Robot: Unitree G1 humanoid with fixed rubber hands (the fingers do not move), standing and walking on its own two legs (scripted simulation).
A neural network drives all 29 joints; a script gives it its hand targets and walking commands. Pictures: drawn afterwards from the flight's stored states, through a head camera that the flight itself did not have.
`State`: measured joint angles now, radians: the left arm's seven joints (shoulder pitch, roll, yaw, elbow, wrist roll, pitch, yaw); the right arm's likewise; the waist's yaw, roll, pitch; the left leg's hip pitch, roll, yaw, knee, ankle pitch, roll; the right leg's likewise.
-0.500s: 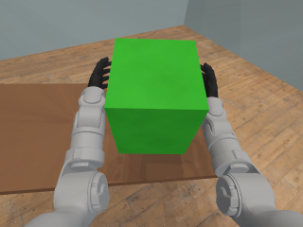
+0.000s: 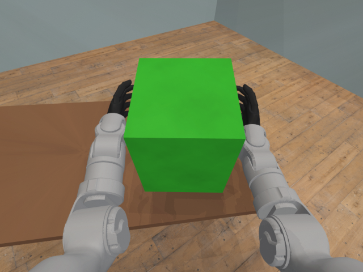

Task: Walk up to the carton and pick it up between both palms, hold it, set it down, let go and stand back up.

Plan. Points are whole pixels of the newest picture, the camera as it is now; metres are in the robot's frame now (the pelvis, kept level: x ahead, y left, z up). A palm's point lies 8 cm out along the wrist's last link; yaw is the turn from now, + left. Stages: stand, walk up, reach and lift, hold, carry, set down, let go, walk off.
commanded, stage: set down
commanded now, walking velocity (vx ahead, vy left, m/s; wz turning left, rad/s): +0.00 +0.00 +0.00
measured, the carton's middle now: (184, 130) +0.39 -0.01 +0.10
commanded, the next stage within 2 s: none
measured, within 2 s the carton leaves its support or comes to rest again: rests again in 2.00 s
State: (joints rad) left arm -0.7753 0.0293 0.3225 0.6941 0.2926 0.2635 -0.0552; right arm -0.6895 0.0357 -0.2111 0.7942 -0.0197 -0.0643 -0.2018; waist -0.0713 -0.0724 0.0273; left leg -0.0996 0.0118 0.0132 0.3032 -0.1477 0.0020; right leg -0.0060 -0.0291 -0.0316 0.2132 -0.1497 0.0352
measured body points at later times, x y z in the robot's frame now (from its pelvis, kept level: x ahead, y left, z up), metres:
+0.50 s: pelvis +0.00 +0.01 +0.00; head +0.01 +0.05 +0.45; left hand +0.44 +0.13 +0.11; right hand +0.39 -0.16 +0.11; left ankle +0.01 +0.11 -0.75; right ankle -0.02 -0.14 -0.75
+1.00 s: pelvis +0.01 +0.01 +0.00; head +0.05 +0.05 +0.45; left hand +0.47 +0.13 +0.09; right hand +0.40 -0.16 +0.08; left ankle +0.01 +0.11 -0.75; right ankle -0.02 -0.14 -0.75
